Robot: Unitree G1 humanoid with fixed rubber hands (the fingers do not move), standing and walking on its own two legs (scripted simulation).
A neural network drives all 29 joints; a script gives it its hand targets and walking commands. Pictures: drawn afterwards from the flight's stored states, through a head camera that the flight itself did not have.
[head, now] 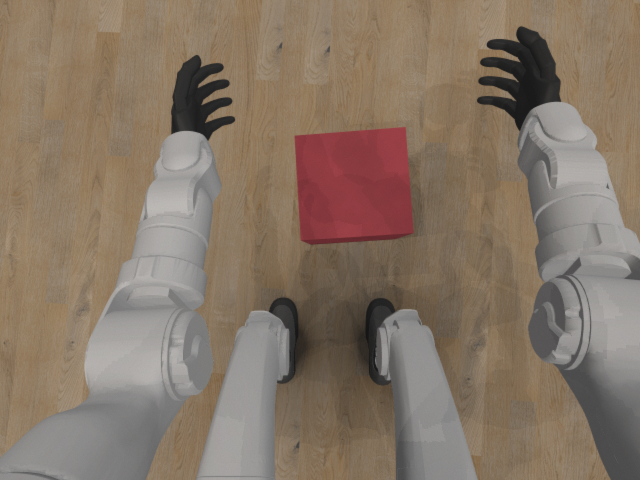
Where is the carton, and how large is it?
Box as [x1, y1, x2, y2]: [295, 127, 413, 244]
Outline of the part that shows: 405,127 295,136 301,240 312,244 390,239 413,232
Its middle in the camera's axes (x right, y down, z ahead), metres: +0.07 -0.09 +0.85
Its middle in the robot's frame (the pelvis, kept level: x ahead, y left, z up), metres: +0.48 -0.04 -0.51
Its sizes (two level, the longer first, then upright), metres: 0.210 0.200 0.250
